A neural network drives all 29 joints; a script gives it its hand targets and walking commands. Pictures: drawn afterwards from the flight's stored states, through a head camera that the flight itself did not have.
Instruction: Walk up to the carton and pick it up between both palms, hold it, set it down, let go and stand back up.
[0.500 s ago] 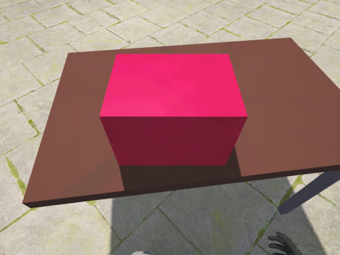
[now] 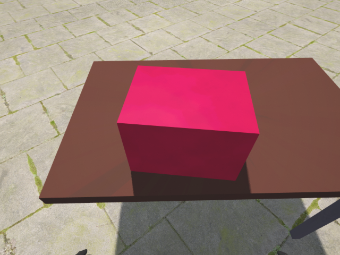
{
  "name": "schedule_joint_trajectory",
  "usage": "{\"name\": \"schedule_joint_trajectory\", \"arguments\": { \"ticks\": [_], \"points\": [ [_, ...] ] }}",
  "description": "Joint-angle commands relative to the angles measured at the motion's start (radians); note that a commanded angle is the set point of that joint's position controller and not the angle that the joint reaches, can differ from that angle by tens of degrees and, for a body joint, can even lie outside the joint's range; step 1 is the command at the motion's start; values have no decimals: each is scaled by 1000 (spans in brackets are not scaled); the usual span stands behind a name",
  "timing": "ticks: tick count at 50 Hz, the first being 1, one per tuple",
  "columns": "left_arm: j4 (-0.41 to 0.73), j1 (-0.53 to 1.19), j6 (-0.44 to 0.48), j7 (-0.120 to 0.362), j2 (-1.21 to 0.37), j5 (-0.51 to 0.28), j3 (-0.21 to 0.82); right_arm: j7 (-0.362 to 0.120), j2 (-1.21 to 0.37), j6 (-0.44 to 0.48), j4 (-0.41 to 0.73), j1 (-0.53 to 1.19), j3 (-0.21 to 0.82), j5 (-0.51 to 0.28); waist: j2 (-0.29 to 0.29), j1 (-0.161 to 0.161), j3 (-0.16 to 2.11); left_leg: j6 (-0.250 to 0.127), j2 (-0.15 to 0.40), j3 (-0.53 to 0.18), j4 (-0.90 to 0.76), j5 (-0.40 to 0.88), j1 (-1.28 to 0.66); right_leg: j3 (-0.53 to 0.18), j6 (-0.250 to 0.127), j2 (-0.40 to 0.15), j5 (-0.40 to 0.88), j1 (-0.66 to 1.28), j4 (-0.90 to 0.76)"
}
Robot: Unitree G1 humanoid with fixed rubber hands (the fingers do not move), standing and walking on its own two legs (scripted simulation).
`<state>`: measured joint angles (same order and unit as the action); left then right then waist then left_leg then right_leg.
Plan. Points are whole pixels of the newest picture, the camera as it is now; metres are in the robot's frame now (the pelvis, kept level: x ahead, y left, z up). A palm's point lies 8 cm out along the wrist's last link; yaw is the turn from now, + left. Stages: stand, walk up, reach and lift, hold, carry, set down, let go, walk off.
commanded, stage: walk up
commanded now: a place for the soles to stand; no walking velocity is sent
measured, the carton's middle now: (186, 122) +0.47 -0.01 +0.03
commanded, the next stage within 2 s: reach and lift in 1.70 s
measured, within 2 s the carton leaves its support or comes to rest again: neither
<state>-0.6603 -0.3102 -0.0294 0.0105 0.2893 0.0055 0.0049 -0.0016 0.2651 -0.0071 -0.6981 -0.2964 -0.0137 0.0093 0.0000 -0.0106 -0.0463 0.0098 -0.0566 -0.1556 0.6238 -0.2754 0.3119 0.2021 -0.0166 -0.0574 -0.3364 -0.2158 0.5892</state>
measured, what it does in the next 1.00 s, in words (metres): stands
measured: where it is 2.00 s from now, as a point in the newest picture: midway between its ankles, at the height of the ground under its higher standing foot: outside the picture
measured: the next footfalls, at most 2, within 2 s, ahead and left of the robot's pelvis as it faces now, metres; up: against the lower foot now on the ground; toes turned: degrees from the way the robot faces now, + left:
none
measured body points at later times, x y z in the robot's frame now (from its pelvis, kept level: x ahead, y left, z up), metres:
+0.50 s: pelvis +0.02 +0.00 -0.01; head +0.03 +0.02 +0.44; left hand +0.08 +0.28 -0.13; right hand +0.14 -0.26 -0.10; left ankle +0.04 +0.12 -0.73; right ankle -0.01 -0.10 -0.73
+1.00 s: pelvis +0.01 -0.01 +0.00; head +0.03 +0.00 +0.45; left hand +0.05 +0.27 -0.13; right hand +0.15 -0.26 -0.11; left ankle +0.04 +0.12 -0.73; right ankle -0.01 -0.11 -0.73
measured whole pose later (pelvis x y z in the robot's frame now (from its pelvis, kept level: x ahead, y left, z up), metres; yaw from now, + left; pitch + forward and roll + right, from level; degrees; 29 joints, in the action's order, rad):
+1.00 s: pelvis +0.01 -0.01 +0.00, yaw +5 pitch -2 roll -1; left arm -0.70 -0.35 -0.03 0.01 0.29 0.01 -0.01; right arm 0.01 0.28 -0.02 -0.68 -0.27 -0.02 0.01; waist 0.00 -0.02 -0.06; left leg 0.00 -0.08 -0.18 0.66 -0.30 0.32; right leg 0.23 -0.01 -0.06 -0.39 -0.18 0.61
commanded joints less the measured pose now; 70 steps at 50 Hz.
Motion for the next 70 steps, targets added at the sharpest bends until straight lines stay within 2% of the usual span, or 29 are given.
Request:
{"name": "schedule_joint_trajectory", "arguments": {
  "ticks": [1, 2, 5, 11, 17, 19, 23, 24, 25, 27, 29, 31, 33, 36, 38, 40, 42, 45, 46, 47, 49, 52, 55, 59, 60, 61, 63, 67, 70],
  "points": [
    [87, -15, 11, -3, 150, 4, -49, 9, 164, 28, 107, 8, -55, -4, -30, -9, -2, -80, 95, -171, -135, 40, 111, -124, -50, -88, -48, 21, -101],
    [82, -33, 13, -4, 140, 10, -48, 13, 172, 31, 105, -2, -55, -1, -65, -11, 33, -87, 100, -194, -150, 38, 111, -129, -42, -74, -20, 63, -80],
    [79, -33, 19, -6, 146, 13, -51, 17, 165, 33, 111, 0, -51, 2, -81, -16, 57, -95, 106, -229, -158, 92, 127, -141, -36, -63, 48, 112, -59],
    [63, -33, 21, -8, 168, 13, -58, 16, 152, 26, 121, -17, -47, 0, -34, -8, 72, -73, 63, -131, -48, 245, 84, -133, -61, -106, 143, 110, -78],
    [64, -16, 5, -8, 183, 11, -63, 16, 155, 19, 138, -27, -52, -1, 17, 0, 35, -62, 45, -81, 17, 236, 65, -123, -87, -151, 121, 43, -93],
    [68, -9, 1, -7, 177, 10, -62, 17, 169, 21, 140, -29, -56, -1, 0, 0, 29, -74, 58, -121, -11, 241, 71, -107, -72, -125, 112, 36, -54],
    [71, -33, -3, -6, 145, 9, -55, 21, 202, 23, 139, -13, -64, 2, -79, -11, 41, -140, 120, -320, -146, 159, 117, -126, -19, -36, 36, 69, 29],
    [69, -42, 0, -7, 143, 10, -55, 22, 199, 22, 140, -2, -63, 3, -84, -17, 35, -141, 121, -334, -159, 141, 128, -139, -17, -31, 20, 79, 10],
    [65, -59, 5, -7, 142, 10, -55, 23, 193, 19, 142, 19, -59, 4, -84, -29, 33, -132, 113, -317, -152, 145, 135, -148, -22, -37, 33, 93, -20],
    [55, -72, 19, -8, 161, 11, -60, 21, 164, 16, 146, 35, -49, 4, -49, -36, 42, -87, 71, -213, -86, 196, 143, -164, -46, -84, 116, 133, -81],
    [47, -62, 25, -10, 192, 15, -69, 19, 134, 14, 144, 20, -43, 2, 12, -23, 62, -41, 14, -59, 50, 230, 94, -184, -99, -174, 178, 123, -142],
    [54, -48, 22, -12, 204, 15, -73, 16, 128, 10, 149, 9, -44, 8, 37, -15, 52, -28, 13, 2, 94, 173, 64, -182, -143, -244, 253, 89, -150],
    [63, -23, 14, -10, 195, 10, -66, 13, 130, 14, 156, 7, -49, 6, 54, -8, 34, -42, 32, -19, 54, 188, 6, -139, -124, -222, 213, 8, -133],
    [74, -1, 0, -6, 166, 3, -53, 12, 173, 21, 145, -6, -60, -5, 13, 2, 32, -83, 78, -149, -38, 262, 14, -86, -50, -110, 107, -4, -46],
    [68, -30, -6, -6, 148, 4, -50, 18, 195, 24, 129, -10, -64, -4, -51, -4, 42, -125, 119, -268, -127, 179, 69, -109, -20, -64, 46, 49, 5],
    [54, -63, -3, -6, 140, 4, -51, 23, 191, 22, 125, 11, -59, 1, -79, -17, 28, -135, 127, -319, -177, 98, 114, -134, -13, -41, -4, 82, -22],
    [41, -90, 12, -8, 150, 7, -53, 23, 168, 17, 129, 42, -48, 3, -67, -32, 13, -98, 94, -248, -154, 104, 143, -150, -32, -68, 37, 117, -92],
    [30, -73, 26, -8, 182, 11, -63, 19, 133, 17, 116, 19, -38, 0, -9, -14, 45, -46, 29, -71, -12, 236, 66, -157, -80, -155, 144, 110, -151],
    [31, -68, 27, -10, 186, 10, -63, 17, 132, 16, 118, 18, -38, 2, -4, -11, 52, -42, 24, -41, 13, 239, 39, -153, -94, -180, 168, 93, -156],
    [46, -63, 30, -13, 198, 8, -71, 14, 149, 8, 116, 48, -46, 3, -32, -14, 39, -40, 21, -29, 40, 286, 40, -164, -103, -217, 272, 89, -155],
    [54, -54, 23, -16, 211, 6, -75, 9, 135, 3, 118, 32, -46, 3, 26, -8, 52, -42, 31, -21, 51, 280, 11, -137, -114, -225, 306, 71, -137],
    [69, -36, 10, -15, 196, 2, -72, 5, 148, 2, 114, 37, -53, -1, 52, -3, 40, -52, 42, -46, 29, 292, -22, -114, -98, -198, 194, 13, -126],
    [75, -26, 0, -14, 176, 0, -69, 6, 171, 3, 99, 32, -60, -8, 12, 4, 20, -69, 51, -102, -36, 277, 12, -100, -67, -141, 77, 14, -85],
    [61, -77, -1, -13, 138, -4, -65, 12, 193, 3, 88, 58, -63, -8, -72, -12, 16, -127, 106, -284, -201, 93, 129, -115, -16, -35, -53, 95, -16],
    [56, -90, 2, -14, 135, -2, -66, 13, 190, 1, 85, 67, -60, -8, -80, -17, 9, -131, 108, -301, -224, 54, 147, -124, -12, -26, -71, 107, -29],
    [53, -105, 8, -15, 135, 0, -67, 14, 186, -1, 85, 82, -58, -6, -87, -26, 5, -125, 103, -293, -229, 32, 153, -133, -15, -28, -74, 112, -54],
    [43, -118, 24, -15, 148, 1, -70, 13, 164, -4, 82, 97, -50, -5, -70, -31, 11, -92, 73, -219, -190, 65, 125, -153, -32, -65, -27, 108, -121],
    [48, -76, 38, -18, 190, 10, -80, 0, 138, 0, 69, 60, -46, 1, 10, 0, 42, -49, 18, -70, -41, 189, 15, -187, -85, -180, 52, 49, -190],
    [55, -50, 29, -18, 188, 6, -78, -4, 141, 4, 70, 47, -50, 1, 37, 11, 24, -49, 32, -70, -44, 195, -22, -160, -88, -182, 23, -14, -188]
  ]
}}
